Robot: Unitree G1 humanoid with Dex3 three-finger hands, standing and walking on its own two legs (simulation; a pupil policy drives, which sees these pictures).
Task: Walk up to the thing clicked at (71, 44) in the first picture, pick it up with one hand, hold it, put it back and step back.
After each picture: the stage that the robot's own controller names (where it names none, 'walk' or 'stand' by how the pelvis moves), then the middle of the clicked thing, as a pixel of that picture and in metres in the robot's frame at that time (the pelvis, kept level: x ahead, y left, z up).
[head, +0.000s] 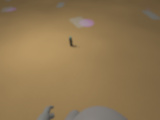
stand; (70, 41) +1.57 +0.52 -0.66
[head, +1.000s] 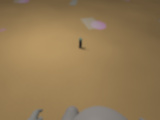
walk; (80, 43) +1.49 +0.23 -0.63
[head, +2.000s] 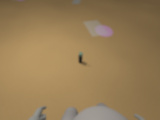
walk; (80, 57) +0.99 +0.16 -0.65
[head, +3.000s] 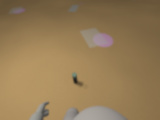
walk; (75, 78) +0.60 +0.23 -0.63
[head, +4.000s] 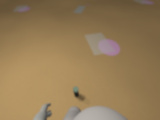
stand; (76, 92) +0.39 +0.17 -0.63
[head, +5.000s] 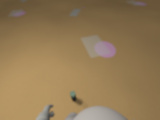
stand; (73, 96) +0.35 +0.21 -0.66
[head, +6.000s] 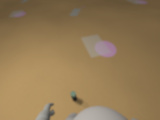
stand; (74, 96) +0.35 +0.21 -0.66
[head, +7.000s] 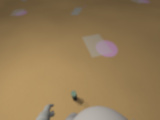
stand; (74, 96) +0.35 +0.20 -0.66
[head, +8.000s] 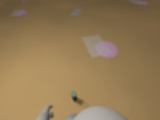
stand; (74, 96) +0.35 +0.20 -0.66
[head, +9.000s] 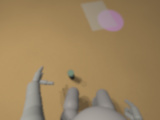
go down; (71, 75) +0.40 +0.18 -0.50
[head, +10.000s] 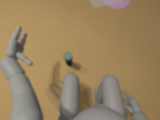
go down; (68, 60) +0.46 +0.19 -0.30
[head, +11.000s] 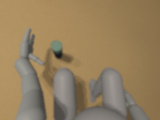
close in; (57, 51) +0.46 +0.21 -0.21
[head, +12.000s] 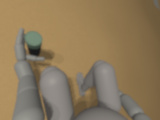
close; (34, 47) +0.45 +0.25 -0.17
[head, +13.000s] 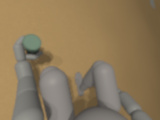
lift; (32, 48) +0.43 +0.25 -0.17
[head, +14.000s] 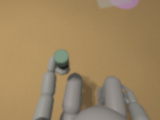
lift; (63, 64) +0.34 +0.20 -0.03
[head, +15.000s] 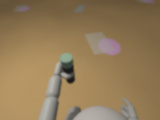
hold; (68, 70) +0.32 +0.16 +0.07
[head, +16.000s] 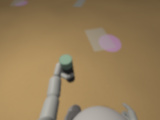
hold; (68, 70) +0.33 +0.17 +0.04
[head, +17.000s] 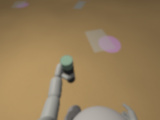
crouch; (69, 71) +0.32 +0.16 +0.04
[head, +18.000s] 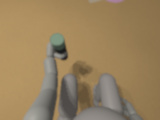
crouch; (61, 49) +0.46 +0.18 -0.05
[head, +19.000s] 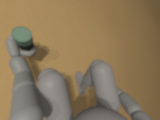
lower; (26, 45) +0.46 +0.26 -0.18
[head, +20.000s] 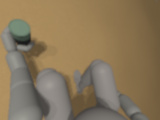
lower; (23, 39) +0.47 +0.27 -0.18
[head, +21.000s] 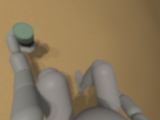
lower; (26, 41) +0.46 +0.27 -0.17
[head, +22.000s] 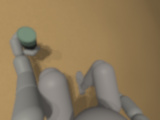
lower; (29, 44) +0.46 +0.26 -0.17
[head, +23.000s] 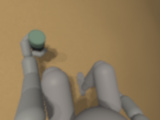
loosen; (37, 46) +0.45 +0.23 -0.17
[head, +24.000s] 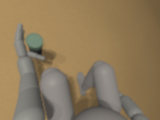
withdraw; (35, 48) +0.44 +0.24 -0.18
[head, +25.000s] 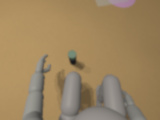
walk; (72, 58) +0.47 +0.18 -0.30
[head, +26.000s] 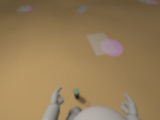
stand; (76, 94) +0.37 +0.16 -0.59
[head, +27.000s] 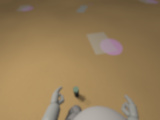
stand; (76, 92) +0.39 +0.16 -0.60
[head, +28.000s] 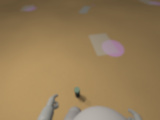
stand; (77, 92) +0.39 +0.16 -0.62
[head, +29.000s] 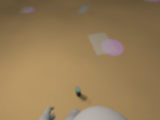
walk; (78, 92) +0.40 +0.17 -0.65
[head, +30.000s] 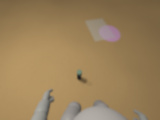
walk; (79, 75) +0.54 +0.13 -0.63
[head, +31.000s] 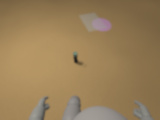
walk; (75, 57) +0.85 +0.26 -0.62
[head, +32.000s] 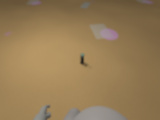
stand; (82, 59) +1.02 +0.17 -0.65
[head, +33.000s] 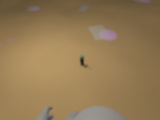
stand; (81, 60) +1.03 +0.19 -0.66
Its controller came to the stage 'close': yes
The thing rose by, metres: 0.69
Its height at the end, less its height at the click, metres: +0.00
